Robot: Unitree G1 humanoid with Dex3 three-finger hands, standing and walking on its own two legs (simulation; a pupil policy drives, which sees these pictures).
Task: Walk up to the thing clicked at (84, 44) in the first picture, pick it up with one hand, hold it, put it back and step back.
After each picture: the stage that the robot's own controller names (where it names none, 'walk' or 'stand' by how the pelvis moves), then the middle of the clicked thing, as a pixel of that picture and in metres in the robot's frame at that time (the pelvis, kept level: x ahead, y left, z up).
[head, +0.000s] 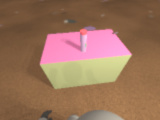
stand; (83, 41) +0.79 +0.11 -0.02
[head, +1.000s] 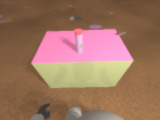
rise first; (79, 42) +0.71 +0.16 +0.01
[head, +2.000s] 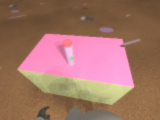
stand; (69, 53) +0.52 +0.22 +0.02
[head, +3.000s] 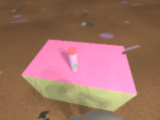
stand; (73, 60) +0.50 +0.18 -0.02
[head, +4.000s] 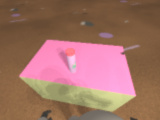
stand; (71, 61) +0.48 +0.19 -0.02
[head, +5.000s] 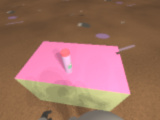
stand; (67, 62) +0.48 +0.23 -0.02
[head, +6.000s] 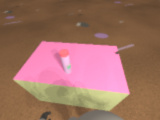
stand; (66, 62) +0.48 +0.23 -0.02
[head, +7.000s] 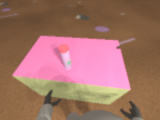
rise first; (66, 58) +0.48 +0.24 -0.02
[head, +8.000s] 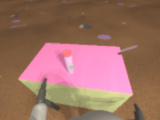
rise first; (69, 62) +0.48 +0.23 -0.02
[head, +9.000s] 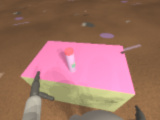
go down; (71, 61) +0.49 +0.22 -0.01
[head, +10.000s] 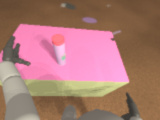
go down; (60, 52) +0.48 +0.21 +0.04
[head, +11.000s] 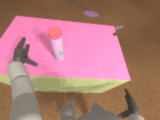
close in; (57, 47) +0.48 +0.21 +0.06
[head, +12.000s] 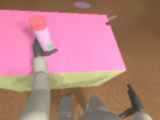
close; (45, 40) +0.51 +0.23 +0.09
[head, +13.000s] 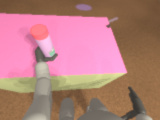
lift; (46, 46) +0.47 +0.23 +0.09
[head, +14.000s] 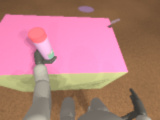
lift; (45, 49) +0.45 +0.24 +0.09
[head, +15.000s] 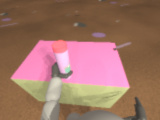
lift; (63, 62) +0.33 +0.18 +0.16
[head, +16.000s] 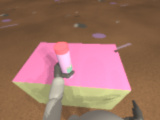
hold; (65, 63) +0.34 +0.17 +0.15
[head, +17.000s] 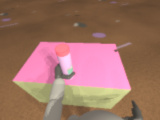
hold; (66, 64) +0.34 +0.17 +0.14
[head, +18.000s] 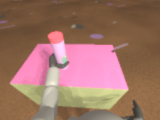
crouch; (60, 53) +0.39 +0.20 +0.19
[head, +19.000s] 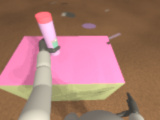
lower; (50, 37) +0.49 +0.23 +0.19
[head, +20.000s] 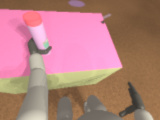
lower; (40, 38) +0.52 +0.24 +0.09
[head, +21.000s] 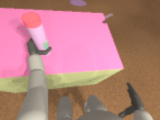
lower; (40, 38) +0.51 +0.24 +0.09
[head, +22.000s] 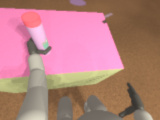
lower; (39, 38) +0.52 +0.24 +0.09
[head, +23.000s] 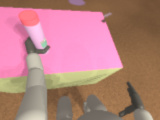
lower; (38, 37) +0.52 +0.25 +0.10
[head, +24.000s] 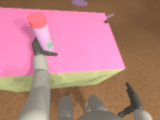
withdraw; (44, 38) +0.51 +0.22 +0.09
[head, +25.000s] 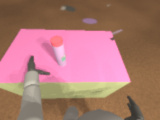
sink last; (59, 53) +0.48 +0.21 +0.05
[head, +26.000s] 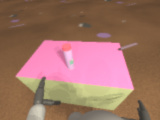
stand; (68, 57) +0.51 +0.23 +0.03
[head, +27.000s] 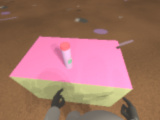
stand; (67, 56) +0.50 +0.22 +0.02
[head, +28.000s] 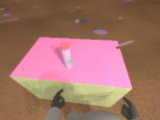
stand; (66, 56) +0.50 +0.23 +0.02
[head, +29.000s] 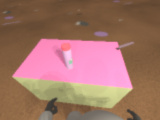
stand; (68, 57) +0.51 +0.22 +0.02
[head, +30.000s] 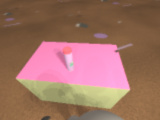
walk; (69, 60) +0.51 +0.22 -0.02
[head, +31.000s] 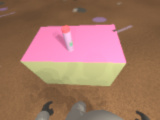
walk; (68, 40) +0.67 +0.25 +0.00
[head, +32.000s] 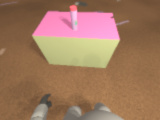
walk; (74, 19) +0.99 +0.23 +0.01
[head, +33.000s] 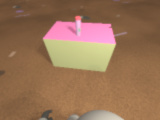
stand; (78, 26) +1.13 +0.23 -0.01
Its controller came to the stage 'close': yes
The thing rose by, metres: 0.20
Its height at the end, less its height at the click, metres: +0.00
